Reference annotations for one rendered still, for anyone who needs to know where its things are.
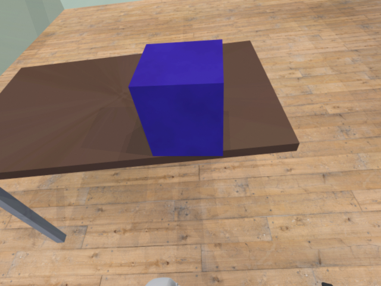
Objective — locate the table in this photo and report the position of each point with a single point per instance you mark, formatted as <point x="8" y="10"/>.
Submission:
<point x="79" y="116"/>

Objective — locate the carton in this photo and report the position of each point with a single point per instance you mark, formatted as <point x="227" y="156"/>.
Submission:
<point x="178" y="92"/>

